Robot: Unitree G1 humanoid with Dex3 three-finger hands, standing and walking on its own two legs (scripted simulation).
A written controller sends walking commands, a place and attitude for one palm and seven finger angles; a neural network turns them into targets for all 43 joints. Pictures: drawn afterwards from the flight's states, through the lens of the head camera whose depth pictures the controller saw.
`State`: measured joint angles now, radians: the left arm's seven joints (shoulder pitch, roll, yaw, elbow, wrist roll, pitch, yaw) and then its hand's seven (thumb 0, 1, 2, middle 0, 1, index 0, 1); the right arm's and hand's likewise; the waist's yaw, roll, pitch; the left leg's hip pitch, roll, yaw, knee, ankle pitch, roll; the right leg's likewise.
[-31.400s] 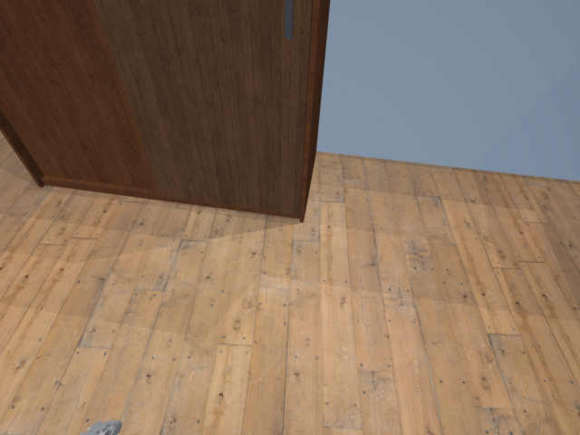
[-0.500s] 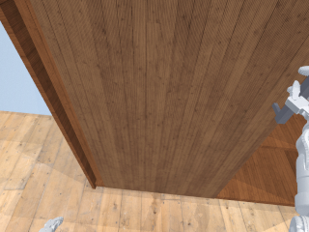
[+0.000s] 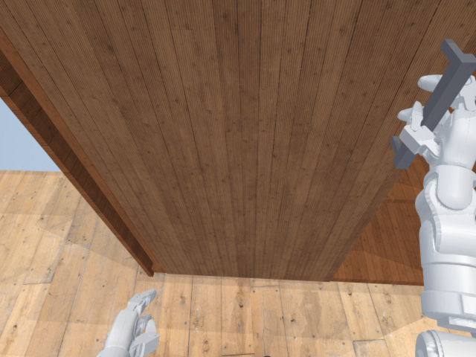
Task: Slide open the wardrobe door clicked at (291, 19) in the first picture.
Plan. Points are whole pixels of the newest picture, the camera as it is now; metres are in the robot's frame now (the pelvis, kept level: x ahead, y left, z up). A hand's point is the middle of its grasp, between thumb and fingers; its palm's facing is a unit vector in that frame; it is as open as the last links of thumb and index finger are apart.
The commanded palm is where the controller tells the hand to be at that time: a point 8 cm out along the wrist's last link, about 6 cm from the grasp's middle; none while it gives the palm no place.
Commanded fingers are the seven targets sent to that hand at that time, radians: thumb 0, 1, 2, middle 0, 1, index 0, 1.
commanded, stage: stop walking and hold the door there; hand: right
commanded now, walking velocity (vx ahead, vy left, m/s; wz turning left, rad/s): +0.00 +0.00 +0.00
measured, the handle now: (422, 111) +0.44 -0.28 +0.17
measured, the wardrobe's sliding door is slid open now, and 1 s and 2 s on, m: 0.58 0.58 0.58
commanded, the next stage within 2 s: loosen the grip on the handle in 0.56 s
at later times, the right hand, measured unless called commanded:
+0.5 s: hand (408, 130) +0.40 -0.25 +0.17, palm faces +0.48 +0.86 -0.18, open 6.1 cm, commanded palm +0.35 -0.26 +0.14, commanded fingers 0.00 -0.90 -0.90 0.45 1.40 0.45 1.40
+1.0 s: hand (413, 126) +0.40 -0.25 +0.18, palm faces +0.48 +0.86 -0.16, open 11.9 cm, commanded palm +0.34 -0.28 +0.17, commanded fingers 0.00 0.55 -0.20 0.34 1.27 0.34 1.27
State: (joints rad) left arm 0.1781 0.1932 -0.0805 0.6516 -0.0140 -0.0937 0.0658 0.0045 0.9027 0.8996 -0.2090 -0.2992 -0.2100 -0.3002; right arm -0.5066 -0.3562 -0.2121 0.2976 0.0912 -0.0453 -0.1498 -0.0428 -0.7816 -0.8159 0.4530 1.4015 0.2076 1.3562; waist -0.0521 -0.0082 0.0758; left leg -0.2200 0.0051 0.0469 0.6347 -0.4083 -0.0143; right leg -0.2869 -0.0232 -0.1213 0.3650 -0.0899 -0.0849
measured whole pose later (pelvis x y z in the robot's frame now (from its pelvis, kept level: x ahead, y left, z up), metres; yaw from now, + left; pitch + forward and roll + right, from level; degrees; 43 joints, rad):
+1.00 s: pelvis -0.01 +0.04 -0.01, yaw +0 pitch +2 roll +0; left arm 0.23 0.28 0.00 0.67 -0.03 -0.10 0.07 0.00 0.90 0.90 -0.21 -0.30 -0.21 -0.30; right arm -0.60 -0.48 -0.41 0.58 0.00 -0.05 -0.08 -0.01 0.15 -0.40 0.44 1.38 0.28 1.30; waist 0.02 0.00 -0.02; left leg -0.23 0.00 0.07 0.54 -0.34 0.02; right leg -0.40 -0.04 -0.12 0.50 -0.12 -0.03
